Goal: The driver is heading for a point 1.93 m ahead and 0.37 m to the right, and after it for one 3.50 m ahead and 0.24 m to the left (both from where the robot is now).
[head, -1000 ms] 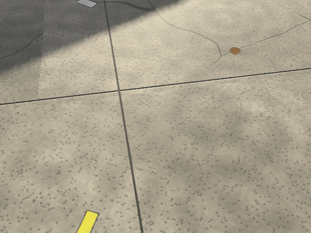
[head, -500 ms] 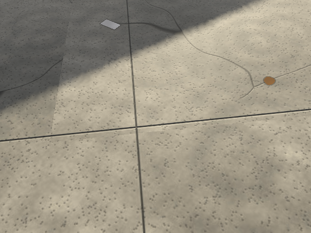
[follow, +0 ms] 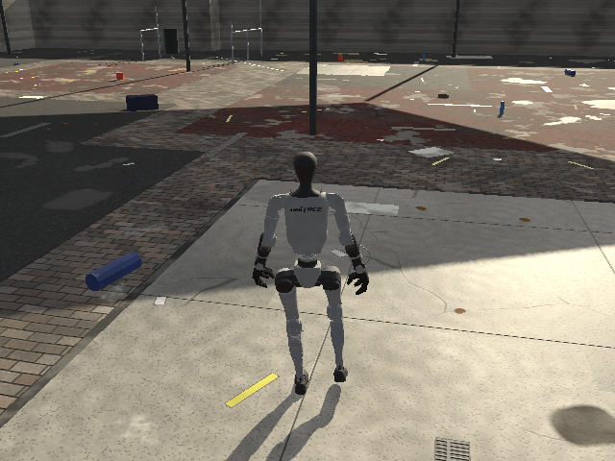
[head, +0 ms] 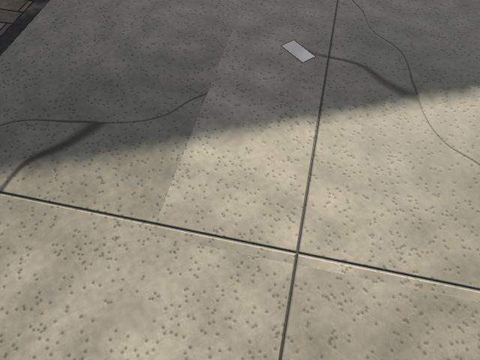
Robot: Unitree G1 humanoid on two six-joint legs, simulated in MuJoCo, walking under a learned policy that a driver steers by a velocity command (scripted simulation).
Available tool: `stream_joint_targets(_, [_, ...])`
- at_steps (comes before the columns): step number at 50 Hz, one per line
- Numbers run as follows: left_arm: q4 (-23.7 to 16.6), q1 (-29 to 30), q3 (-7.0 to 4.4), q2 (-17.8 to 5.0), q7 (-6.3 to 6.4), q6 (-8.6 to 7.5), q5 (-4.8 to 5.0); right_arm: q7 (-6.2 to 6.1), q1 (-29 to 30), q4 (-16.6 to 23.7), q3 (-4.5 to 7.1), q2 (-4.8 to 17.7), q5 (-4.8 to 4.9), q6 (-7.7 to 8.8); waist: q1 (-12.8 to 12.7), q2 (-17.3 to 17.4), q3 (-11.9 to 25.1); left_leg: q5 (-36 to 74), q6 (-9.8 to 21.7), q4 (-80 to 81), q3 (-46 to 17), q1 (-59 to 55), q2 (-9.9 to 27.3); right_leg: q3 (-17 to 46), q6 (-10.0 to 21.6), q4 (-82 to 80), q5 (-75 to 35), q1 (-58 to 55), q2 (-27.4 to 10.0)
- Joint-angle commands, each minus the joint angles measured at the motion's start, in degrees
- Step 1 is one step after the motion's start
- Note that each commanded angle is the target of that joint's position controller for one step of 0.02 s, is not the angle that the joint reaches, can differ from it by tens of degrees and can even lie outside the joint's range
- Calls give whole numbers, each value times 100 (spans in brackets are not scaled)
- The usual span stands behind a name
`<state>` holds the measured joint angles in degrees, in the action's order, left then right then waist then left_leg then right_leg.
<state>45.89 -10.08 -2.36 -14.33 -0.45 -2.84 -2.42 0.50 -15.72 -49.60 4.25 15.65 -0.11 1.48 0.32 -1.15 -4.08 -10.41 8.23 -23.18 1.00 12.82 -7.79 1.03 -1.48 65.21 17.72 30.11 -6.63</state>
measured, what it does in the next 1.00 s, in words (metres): walks ahead: right foot, then left foot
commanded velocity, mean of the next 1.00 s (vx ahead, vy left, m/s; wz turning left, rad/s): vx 0.11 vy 0.00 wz -0.14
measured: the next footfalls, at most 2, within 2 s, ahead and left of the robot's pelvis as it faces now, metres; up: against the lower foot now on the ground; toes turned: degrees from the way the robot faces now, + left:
right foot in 0.30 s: +0.32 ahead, -0.09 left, +0.00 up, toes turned +8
left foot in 0.78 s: +0.23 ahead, +0.08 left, +0.00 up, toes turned -11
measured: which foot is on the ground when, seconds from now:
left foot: down 0.00-0.32, up 0.34-0.76, down 0.78-1.00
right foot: up 0.00-0.28, down 0.30-0.78, up 0.80-1.00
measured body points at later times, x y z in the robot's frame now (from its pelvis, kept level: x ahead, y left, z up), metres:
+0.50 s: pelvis +0.18 -0.04 +0.00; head +0.22 -0.05 +0.44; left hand +0.25 +0.23 -0.13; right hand +0.30 -0.29 -0.14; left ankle +0.10 +0.08 -0.67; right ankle +0.28 -0.10 -0.74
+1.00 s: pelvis +0.18 +0.00 +0.01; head +0.20 +0.02 +0.46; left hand +0.34 +0.25 -0.13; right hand +0.21 -0.30 -0.10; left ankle +0.19 +0.09 -0.74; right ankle +0.13 -0.12 -0.66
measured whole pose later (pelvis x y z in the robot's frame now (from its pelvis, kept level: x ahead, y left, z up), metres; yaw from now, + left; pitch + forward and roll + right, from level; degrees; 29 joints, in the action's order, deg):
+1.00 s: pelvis +0.18 +0.00 +0.01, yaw -14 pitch +1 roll -1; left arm 47.7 -10.9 -5.4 -18.4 -1.7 4.4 -1.4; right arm -3.0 -13.1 -45.6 1.7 14.8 -1.4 -0.4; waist 0.4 -3.0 -1.6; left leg -13.0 2.7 -22.7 3.0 10.4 -0.3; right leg 3.5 -3.1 59.9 22.5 27.5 3.5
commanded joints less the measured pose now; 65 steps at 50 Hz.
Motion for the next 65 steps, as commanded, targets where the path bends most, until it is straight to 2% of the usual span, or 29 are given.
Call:
stream_joint_targets(1, [-220, -368, -108, -431, -8, 139, -18, -23, -182, 303, 177, 836, 18, 184, -177, 150, 336, 3033, 756, 917, -1439, -326, 1463, -117, -178, -420, -366, 337, 33])
stream_joint_targets(4, [-414, 138, -81, -425, 17, 158, 13, -49, -476, 259, 175, 857, 12, 129, -17, 335, 351, 4286, 477, 562, -1250, -471, 1287, -186, -235, -1038, -804, 493, 200])
stream_joint_targets(11, [-577, 720, 27, -457, 36, 75, 113, -176, -817, 228, 101, 678, -70, -34, 358, 613, 504, 4605, 79, -33, -1347, -1286, 1278, -236, 63, -2684, -1415, 160, 618])
stream_joint_targets(13, [-375, 242, 2, -552, 55, 3, 83, -215, -675, 217, 53, 621, -108, 3, 170, 665, 569, 4785, -74, -332, -1410, -1215, 1360, -221, 315, -3154, -1339, -660, 727])
stream_joint_targets(15, [-33, -654, -31, -617, 99, -122, 51, -229, -418, 180, 30, 698, -25, 74, -370, 447, 724, 4684, -225, -1298, -1232, -1173, 1188, -208, 591, -4258, -2249, -1781, 710])
stream_joint_targets(16, [67, -1138, -57, -860, 136, -199, 46, -212, -499, 313, -20, 588, -11, 132, -447, -94, 1258, 2839, -377, -2357, -1020, -641, 824, 752, 829, -4028, -4644, -2888, -187])
stream_joint_targets(17, [65, -972, -97, -1126, 117, -137, 130, -200, -1676, 124, -76, 138, 129, 54, 134, -1369, 1975, -2049, -663, -3890, -605, 345, -58, 2485, 2053, -3728, -7326, -3938, -1680])
stream_joint_targets(18, [14, -834, -56, -853, 46, -31, 304, -217, -1568, -55, -51, 554, -95, -48, 87, -716, 1940, -2442, -644, -4199, -657, 616, 45, 2998, 2230, -4173, -6272, -3461, -1591])
stream_joint_targets(19, [-85, -405, -47, -752, 15, 19, 326, -208, -943, 25, -17, 643, -218, -104, 88, -329, 1187, -2158, -694, -4478, -651, 943, 211, 2602, 2078, -4348, -5107, -2895, -1237])
stream_joint_targets(21, [-111, -139, -57, -730, 29, 126, 269, -168, -338, 180, -21, 632, -215, -197, 104, -232, 669, -1779, -770, -4200, -548, 1112, 454, 1981, 1661, -4698, -3862, -2200, -678])
stream_joint_targets(24, [-40, -202, -142, -815, 37, 219, 213, -153, -352, 186, -84, 451, -150, -330, 185, -448, 798, -1549, -910, -3720, -380, 830, 449, 1669, 1375, -4856, -2805, -1848, -204])
stream_joint_targets(30, [-38, -312, -316, -968, 38, 427, 148, -270, 258, 351, -112, 415, -98, -438, -61, -689, 718, -1522, -977, -2683, -346, 940, 457, 2259, 1318, -5349, 226, -1518, -77])
stream_joint_targets(35, [-85, -127, -415, -1000, 11, 557, 130, -318, 134, 346, -140, 381, -14, -330, -45, -757, 695, -1405, -798, -1716, -317, 276, 292, 2591, 1090, -5468, 535, -1134, 36])
stream_joint_targets(38, [-146, 151, -440, -962, 3, 634, 201, -390, -502, 212, -129, 410, -6, -220, 270, -775, 592, -896, -526, -21, -284, -716, 208, 2616, 674, -5368, 799, -670, 328])
stream_joint_targets(39, [-224, 146, -401, -807, 9, 622, 260, -448, -607, 229, -57, 724, -70, -180, 269, -312, 473, -1291, -359, 917, -842, -1018, 748, 2228, 307, -4904, 1109, -275, 748])
stream_joint_targets(40, [-368, 81, -349, -508, 18, 596, 371, -483, -290, 419, 102, 1385, -136, -175, 117, 1249, 520, -2351, 201, 1606, -2815, -938, 2368, 1123, 79, -3185, 1355, 385, 1564])
stream_joint_targets(41, [-201, -50, -431, -861, 65, 551, 134, -459, 562, 624, 90, 1341, -209, -176, -89, 1061, 93, -1843, 518, 1716, -3063, 81, 2966, 529, 39, -1752, 1116, 466, 1540])
stream_joint_targets(42, [-125, -106, -491, -1038, 40, 541, 80, -437, 702, 704, -36, 868, -204, -162, -238, 577, 170, -932, 550, 1434, -2500, 541, 2713, 599, 48, -933, 873, -81, 1282])
stream_joint_targets(44, [32, -515, -469, -865, -24, 592, 32, -403, 1041, 798, -130, 565, -135, -115, -514, 596, 260, 275, 226, 1042, -1386, 363, 2038, 453, 40, -52, 391, -139, 1235])
stream_joint_targets(46, [53, -505, -426, -818, -90, 660, 62, -386, 806, 832, -135, 581, -137, -113, -321, 825, 306, 1292, 239, 766, -899, -182, 1873, 224, -86, 127, 427, 180, 1135])
stream_joint_targets(50, [-245, 172, -314, -685, -180, 709, 132, -353, -94, 609, -20, 836, -130, -128, 213, 921, 432, 2573, 407, 373, -790, -1445, 2174, 57, -260, -777, 693, 509, 933])
stream_joint_targets(56, [-485, 335, -228, -625, -221, 738, 254, -194, 61, 632, 100, 1062, -177, -161, 248, 1235, 592, 2950, 311, 15, -288, -1081, 2333, -462, -7, -2181, 956, -747, 884])
stream_joint_targets(59, [-516, 155, -223, -611, -198, 690, 258, -152, 190, 618, 150, 1128, -126, -190, 94, 1220, 663, 2721, 133, -389, -124, -897, 2393, -618, 189, -3213, 528, -1347, 938])
stream_joint_targets(60, [-473, -28, -220, -596, -164, 637, 213, -155, 262, 610, 157, 1119, -81, -208, -86, 1033, 695, 2242, -104, -754, 80, -600, 2317, -612, 280, -4036, -192, -1839, 975])
stream_joint_targets(61, [-435, -196, -271, -815, -100, 559, 130, -148, 70, 562, 150, 1031, -91, -217, -177, 432, 791, 1284, -460, -1469, 358, 38, 2144, 2, 393, -4719, -778, -2570, 722])
stream_joint_targets(62, [-517, -286, -383, -1472, -41, 466, 79, -115, -133, 750, 36, 536, -197, -266, 8, -1165, 832, -1933, -881, -2938, 820, 1536, 1500, 2090, 736, -4900, -2330, -3385, -903])
stream_joint_targets(63, [-445, -754, -546, -1956, -54, 450, 176, -228, 562, 1083, -29, 497, -164, -357, -460, -1425, 743, -2769, -964, -3621, 171, 2159, 822, 2824, 1723, -4622, -4011, -2955, -1591])
stream_joint_targets(64, [-394, -771, -479, -1607, -46, 458, 218, -245, 637, 1033, 5, 684, -146, -406, -386, -645, 574, -2454, -979, -4070, -181, 2274, 1035, 2374, 1849, -4585, -3957, -2993, -1306])
stream_joint_targets(65, [-448, -379, -386, -1310, -13, 474, 237, -214, 590, 943, 22, 695, -67, -395, -195, -497, 315, -1948, -973, -4073, -283, 2235, 1086, 1935, 1704, -4636, -3593, -2716, -918])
